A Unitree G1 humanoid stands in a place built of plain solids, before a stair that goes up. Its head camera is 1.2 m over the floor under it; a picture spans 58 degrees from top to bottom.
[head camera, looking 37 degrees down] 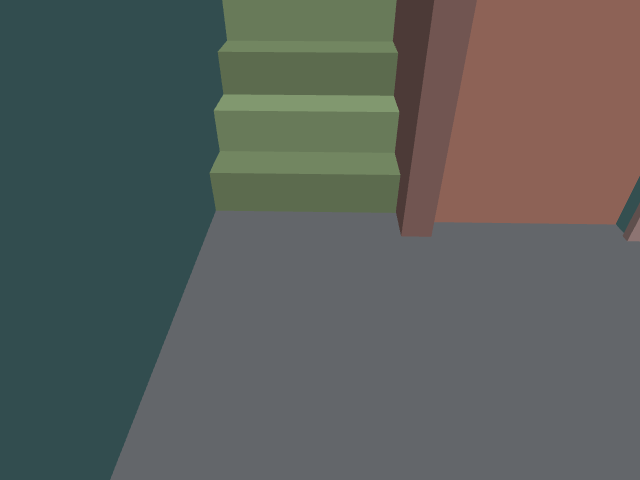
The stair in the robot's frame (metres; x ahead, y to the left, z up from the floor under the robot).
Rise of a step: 0.21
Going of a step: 0.24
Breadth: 0.91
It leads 1 degrees to the right of straight ahead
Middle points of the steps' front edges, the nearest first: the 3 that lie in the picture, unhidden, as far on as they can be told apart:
1.83 0.07 0.22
2.07 0.07 0.43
2.30 0.06 0.64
